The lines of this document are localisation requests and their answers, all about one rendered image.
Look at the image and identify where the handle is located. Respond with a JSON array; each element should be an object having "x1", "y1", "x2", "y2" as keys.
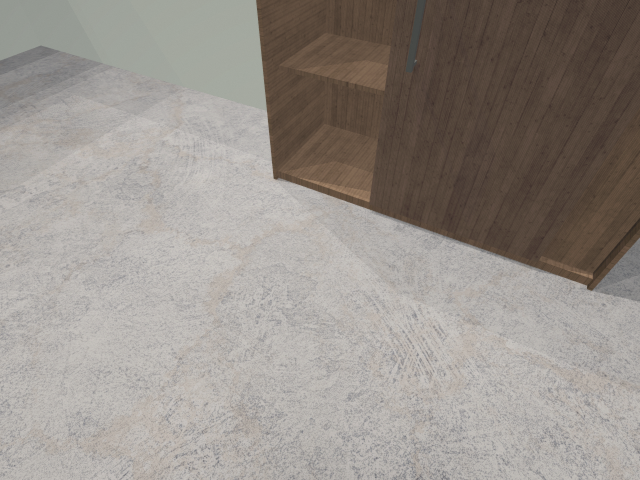
[{"x1": 406, "y1": 0, "x2": 426, "y2": 73}]

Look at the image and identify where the wardrobe door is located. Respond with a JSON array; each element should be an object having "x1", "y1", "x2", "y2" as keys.
[
  {"x1": 542, "y1": 108, "x2": 640, "y2": 273},
  {"x1": 369, "y1": 0, "x2": 640, "y2": 262}
]

